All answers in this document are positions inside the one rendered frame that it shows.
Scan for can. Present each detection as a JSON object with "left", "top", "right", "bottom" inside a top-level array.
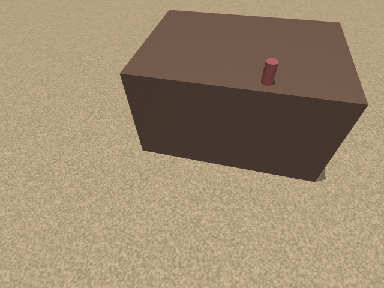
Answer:
[{"left": 261, "top": 58, "right": 278, "bottom": 86}]

